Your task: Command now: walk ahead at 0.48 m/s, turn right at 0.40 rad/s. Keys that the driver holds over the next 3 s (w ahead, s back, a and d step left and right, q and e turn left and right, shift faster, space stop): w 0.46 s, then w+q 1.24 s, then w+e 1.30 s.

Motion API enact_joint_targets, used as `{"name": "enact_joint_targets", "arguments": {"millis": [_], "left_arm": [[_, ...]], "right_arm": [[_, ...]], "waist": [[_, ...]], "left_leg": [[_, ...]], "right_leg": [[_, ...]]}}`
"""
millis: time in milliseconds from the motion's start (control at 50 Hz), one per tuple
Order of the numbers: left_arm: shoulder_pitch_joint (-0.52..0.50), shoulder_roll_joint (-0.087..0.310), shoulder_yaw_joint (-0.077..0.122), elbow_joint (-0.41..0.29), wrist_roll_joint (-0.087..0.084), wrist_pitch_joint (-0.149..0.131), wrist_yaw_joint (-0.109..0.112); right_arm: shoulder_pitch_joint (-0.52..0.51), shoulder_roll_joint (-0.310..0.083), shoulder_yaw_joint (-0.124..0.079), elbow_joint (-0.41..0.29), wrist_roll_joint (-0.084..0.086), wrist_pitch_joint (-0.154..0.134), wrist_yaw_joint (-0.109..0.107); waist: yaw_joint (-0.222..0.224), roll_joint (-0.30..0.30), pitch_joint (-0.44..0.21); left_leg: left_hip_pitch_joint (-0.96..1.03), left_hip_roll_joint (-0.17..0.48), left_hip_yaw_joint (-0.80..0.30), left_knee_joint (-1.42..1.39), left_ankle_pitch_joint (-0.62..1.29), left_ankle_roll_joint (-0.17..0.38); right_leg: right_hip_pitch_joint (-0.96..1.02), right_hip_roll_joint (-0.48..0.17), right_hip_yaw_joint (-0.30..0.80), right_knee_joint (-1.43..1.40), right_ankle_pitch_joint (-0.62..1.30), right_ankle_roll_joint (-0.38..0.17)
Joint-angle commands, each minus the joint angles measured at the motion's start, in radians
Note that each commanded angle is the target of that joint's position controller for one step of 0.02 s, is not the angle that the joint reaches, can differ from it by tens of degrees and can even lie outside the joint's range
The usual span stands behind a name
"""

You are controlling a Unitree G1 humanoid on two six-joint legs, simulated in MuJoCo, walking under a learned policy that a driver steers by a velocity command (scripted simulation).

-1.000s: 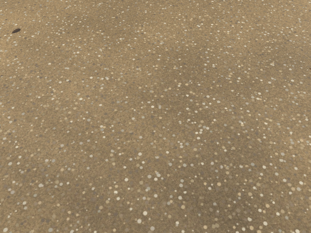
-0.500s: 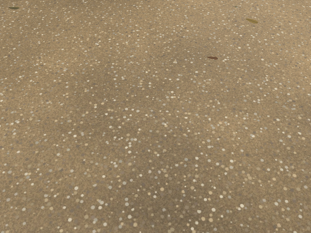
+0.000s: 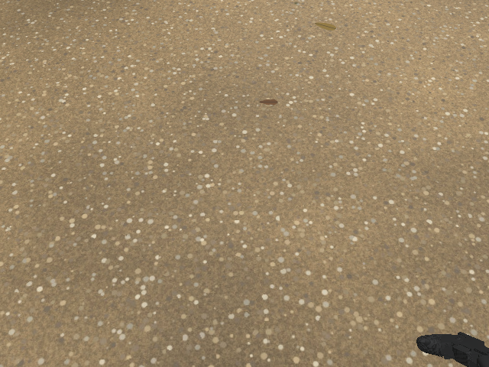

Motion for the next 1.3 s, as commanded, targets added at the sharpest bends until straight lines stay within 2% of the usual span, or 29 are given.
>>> {"name": "enact_joint_targets", "arguments": {"millis": [20, 40, 60, 80, 120, 160, 240, 340, 400, 480, 520, 540, 560, 580, 620, 660, 740, 860, 940, 1000, 1040, 1060, 1080, 1100, 1120, 1140, 1180, 1220, 1300], "left_arm": [[-0.070, 0.175, 0.037, -0.044, 0.005, -0.025, 0.001], [-0.034, 0.086, 0.015, -0.063, 0.007, -0.032, -0.002], [0.101, 0.025, 0.007, -0.068, -0.020, -0.026, -0.007], [0.026, 0.103, 0.013, -0.048, 0.020, -0.020, -0.002], [-0.101, 0.102, 0.013, -0.060, 0.020, -0.017, -0.017], [-0.115, 0.078, 0.006, -0.059, 0.030, -0.002, -0.030], [-0.189, 0.045, -0.008, -0.076, 0.038, 0.013, -0.045], [-0.430, -0.004, -0.043, -0.145, 0.031, 0.003, -0.062], [-0.505, 0.006, -0.047, -0.160, 0.023, 0.000, -0.060], [-0.490, 0.039, -0.034, -0.160, 0.029, -0.008, -0.044], [-0.240, 0.082, -0.009, -0.078, 0.043, -0.029, -0.027], [-0.062, 0.161, 0.015, -0.050, 0.065, -0.036, -0.010], [-0.049, 0.236, 0.036, -0.048, 0.064, -0.022, -0.002], [-0.092, 0.167, 0.028, -0.054, 0.027, -0.014, -0.006], [-0.215, 0.062, 0.003, -0.057, 0.021, -0.026, -0.010], [-0.237, 0.025, -0.006, -0.043, 0.016, -0.042, -0.003], [-0.198, 0.040, 0.004, -0.014, 0.003, -0.071, 0.001], [-0.136, 0.033, 0.004, 0.024, 0.009, -0.067, 0.005], [-0.066, 0.058, 0.009, 0.058, 0.011, -0.056, 0.015], [-0.067, 0.084, 0.015, 0.067, 0.017, -0.040, 0.025], [-0.081, 0.117, 0.025, 0.063, 0.021, -0.023, 0.030], [-0.088, 0.130, 0.030, 0.056, 0.019, -0.013, 0.028], [-0.100, 0.118, 0.027, 0.032, 0.017, -0.012, 0.024], [-0.062, -0.012, 0.003, -0.037, 0.011, -0.021, 0.001], [-0.189, 0.075, 0.019, -0.076, 0.014, -0.036, -0.004], [-0.250, 0.065, 0.015, -0.099, 0.004, -0.050, -0.008], [-0.229, 0.060, 0.014, -0.081, 0.012, -0.054, -0.002], [-0.192, 0.044, 0.011, -0.078, 0.039, -0.015, -0.007], [-0.282, 0.017, 0.005, -0.125, 0.041, 0.019, -0.018]], "right_arm": [[0.320, -0.165, -0.061, 0.041, 0.000, -0.026, -0.038], [0.474, -0.234, -0.076, 0.054, -0.024, -0.033, -0.057], [0.442, -0.312, -0.093, 0.068, -0.031, -0.029, -0.050], [0.345, -0.215, -0.079, 0.058, 0.001, -0.025, -0.039], [0.235, -0.107, -0.054, 0.058, 0.003, -0.034, -0.029], [0.245, -0.086, -0.044, 0.093, 0.005, -0.049, -0.030], [0.315, -0.094, -0.043, 0.153, 0.022, -0.080, -0.019], [0.369, -0.090, -0.039, 0.202, 0.027, -0.075, -0.016], [0.423, -0.117, -0.045, 0.233, 0.025, -0.072, -0.018], [0.441, -0.128, -0.046, 0.266, 0.018, -0.056, -0.030], [0.434, -0.124, -0.042, 0.273, 0.022, -0.048, -0.032], [0.415, -0.082, -0.028, 0.231, 0.028, -0.053, -0.029], [0.529, 0.025, -0.007, 0.208, 0.052, -0.049, -0.030], [0.461, -0.111, -0.042, 0.231, 0.027, -0.034, -0.045], [0.376, -0.073, -0.042, 0.219, 0.034, -0.036, -0.033], [0.388, -0.052, -0.044, 0.234, 0.010, -0.012, -0.019], [0.310, -0.020, -0.048, 0.206, 0.003, 0.019, 0.003], [0.099, 0.005, -0.033, 0.129, 0.003, 0.018, 0.017], [-0.021, 0.007, -0.022, 0.077, -0.004, 0.014, 0.027], [-0.006, -0.012, -0.028, 0.067, -0.008, 0.015, 0.024], [0.115, -0.040, -0.045, 0.097, -0.010, 0.012, 0.014], [0.238, -0.064, -0.061, 0.135, -0.013, 0.003, 0.007], [0.398, -0.137, -0.091, 0.180, -0.025, -0.001, -0.009], [0.364, -0.260, -0.122, 0.166, -0.018, 0.005, -0.023], [0.402, -0.262, -0.125, 0.157, 0.017, 0.016, -0.023], [0.342, -0.225, -0.117, 0.167, 0.020, 0.019, -0.033], [0.251, -0.131, -0.094, 0.161, 0.025, 0.007, -0.038], [0.223, -0.098, -0.080, 0.154, 0.031, -0.012, -0.038], [0.289, -0.140, -0.091, 0.170, 0.032, -0.033, -0.033]], "waist": [[-0.220, -0.060, -0.154], [-0.252, 0.065, -0.291], [-0.151, 0.325, -0.347], [-0.130, 0.141, -0.204], [-0.107, 0.011, -0.054], [-0.081, 0.059, -0.030], [-0.073, 0.071, -0.005], [-0.116, 0.063, 0.030], [-0.140, 0.062, 0.026], [-0.114, 0.061, 0.015], [-0.004, 0.020, -0.117], [0.063, -0.077, -0.248], [0.001, -0.284, -0.355], [0.011, -0.108, -0.270], [-0.048, -0.075, -0.077], [-0.091, -0.103, -0.037], [-0.112, -0.081, -0.014], [-0.080, -0.072, 0.043], [-0.043, -0.070, 0.060], [-0.069, -0.089, 0.032], [-0.128, -0.107, -0.046], [-0.182, -0.091, -0.118], [-0.255, -0.011, -0.208], [-0.169, 0.229, -0.265], [-0.228, 0.096, -0.308], [-0.197, 0.047, -0.160], [-0.110, -0.051, -0.034], [-0.065, -0.033, -0.052], [-0.077, -0.002, -0.031]], "left_leg": [[0.553, -0.013, 0.006, -0.072, -0.024, 0.068], [0.752, 0.226, -0.264, -0.101, -0.294, 0.109], [0.857, 0.437, -0.791, -0.287, -0.351, 0.231], [0.714, 0.388, -0.798, -0.339, -0.451, 0.222], [0.508, 0.303, -0.490, -0.347, -0.268, 0.201], [0.424, 0.238, -0.332, -0.372, -0.080, 0.182], [0.428, 0.226, -0.216, -0.425, 0.093, 0.205], [0.407, 0.154, -0.066, -0.453, 0.206, 0.172], [0.451, 0.181, -0.061, -0.432, 0.275, 0.160], [0.565, 0.223, -0.074, -0.305, 0.496, 0.140], [0.502, 0.164, -0.038, -0.002, 0.571, 0.110], [0.314, 0.114, -0.008, 0.281, 0.264, 0.092], [-0.006, -0.044, 0.037, 0.597, -0.425, 0.060], [-0.068, -0.003, -0.066, 0.663, -0.388, 0.074], [-0.045, 0.066, -0.080, 0.600, -0.236, 0.074], [0.018, 0.090, -0.073, 0.557, -0.193, 0.054], [-0.047, 0.101, -0.053, 0.541, -0.098, 0.029], [-0.112, 0.093, 0.010, 0.284, 0.093, 0.016], [-0.087, 0.067, 0.087, 0.118, 0.078, 0.058], [0.000, 0.006, 0.136, 0.064, -0.045, 0.115], [0.147, -0.066, 0.158, 0.043, -0.153, 0.164], [0.307, -0.096, 0.143, -0.020, -0.152, 0.193], [0.554, -0.003, -0.020, -0.095, -0.204, 0.245], [0.853, 0.303, -0.555, -0.159, -0.188, 0.395], [0.878, 0.340, -0.772, -0.290, -0.173, 0.434], [0.775, 0.329, -0.607, -0.308, -0.110, 0.400], [0.532, 0.231, -0.419, -0.330, 0.113, 0.314], [0.438, 0.168, -0.322, -0.345, 0.247, 0.291], [0.392, 0.109, -0.275, -0.371, 0.264, 0.268]], "right_leg": [[-0.239, -0.163, 0.023, 0.403, 0.964, -0.020], [-0.371, -0.094, -0.035, 0.714, 0.605, -0.008], [-0.637, 0.078, -0.090, 0.972, -0.099, 0.030], [-0.711, -0.004, -0.057, 1.021, -0.024, 0.012], [-0.683, -0.073, -0.094, 0.955, 0.109, 0.010], [-0.642, -0.103, -0.114, 0.894, 0.114, 0.020], [-0.719, -0.128, -0.157, 0.793, 0.165, 0.042], [-0.700, -0.161, -0.269, 0.461, 0.370, 0.079], [-0.638, -0.142, -0.300, 0.347, 0.407, 0.071], [-0.556, -0.106, -0.300, 0.259, 0.296, 0.023], [-0.235, -0.082, -0.289, 0.166, 0.287, -0.020], [0.013, -0.310, -0.051, 0.142, 0.165, -0.071], [0.208, -0.572, 0.375, 0.043, 0.098, -0.176], [0.101, -0.531, 0.367, 0.008, 0.054, -0.157], [-0.121, -0.435, 0.089, -0.059, 0.229, -0.101], [-0.225, -0.369, -0.060, -0.102, 0.333, -0.053], [-0.236, -0.351, -0.202, -0.147, 0.467, -0.049], [-0.204, -0.315, -0.364, -0.152, 0.558, -0.037], [-0.098, -0.353, -0.418, -0.112, 0.669, -0.030], [-0.021, -0.369, -0.466, 0.018, 0.991, -0.013], [-0.006, -0.373, -0.487, 0.242, 1.209, -0.009], [-0.063, -0.365, -0.494, 0.438, 1.140, 0.001], [-0.257, -0.334, -0.501, 0.727, 0.863, 0.033], [-0.727, -0.126, -0.462, 1.095, -0.076, 0.097], [-0.867, -0.080, -0.225, 1.191, -0.097, 0.099], [-0.932, -0.150, -0.194, 1.146, 0.018, 0.089], [-0.811, -0.208, -0.201, 0.969, 0.109, 0.095], [-0.704, -0.217, -0.199, 0.890, 0.110, 0.122], [-0.744, -0.210, -0.234, 0.739, 0.208, 0.158]]}}
Next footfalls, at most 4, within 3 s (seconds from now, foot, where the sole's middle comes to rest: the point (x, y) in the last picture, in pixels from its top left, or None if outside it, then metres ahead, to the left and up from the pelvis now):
0.02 left None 0.19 0.10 -0.76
0.52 right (321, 365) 0.46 -0.11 -0.76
1.08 left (251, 267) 0.72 0.09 -0.76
1.60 right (267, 175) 1.07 0.06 -0.76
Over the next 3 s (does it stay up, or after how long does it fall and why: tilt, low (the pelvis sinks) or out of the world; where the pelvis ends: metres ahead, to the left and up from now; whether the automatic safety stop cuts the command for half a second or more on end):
stays up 1.50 0.35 0.02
